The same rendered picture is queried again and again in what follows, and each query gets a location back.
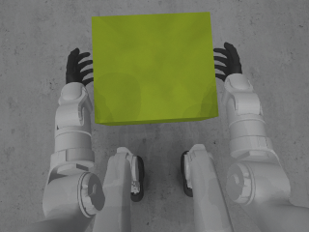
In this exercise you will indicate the robot right hand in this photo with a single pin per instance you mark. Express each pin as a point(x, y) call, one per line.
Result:
point(232, 61)

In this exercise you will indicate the right robot forearm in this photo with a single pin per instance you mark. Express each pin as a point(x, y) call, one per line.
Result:
point(246, 122)

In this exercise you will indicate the robot left hand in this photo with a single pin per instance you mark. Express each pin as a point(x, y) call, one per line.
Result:
point(73, 73)

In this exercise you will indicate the right robot upper arm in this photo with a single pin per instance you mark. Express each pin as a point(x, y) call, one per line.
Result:
point(262, 189)

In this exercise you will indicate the left robot upper arm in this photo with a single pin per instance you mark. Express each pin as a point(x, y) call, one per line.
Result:
point(70, 204)

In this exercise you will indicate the right robot thigh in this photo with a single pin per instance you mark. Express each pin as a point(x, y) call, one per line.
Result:
point(211, 213)

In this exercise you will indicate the left robot shin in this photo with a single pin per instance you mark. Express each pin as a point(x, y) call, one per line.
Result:
point(136, 186)

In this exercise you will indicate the carton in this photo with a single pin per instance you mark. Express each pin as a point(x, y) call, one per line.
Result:
point(153, 69)

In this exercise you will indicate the left robot forearm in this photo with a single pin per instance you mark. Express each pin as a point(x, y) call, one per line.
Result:
point(73, 152)

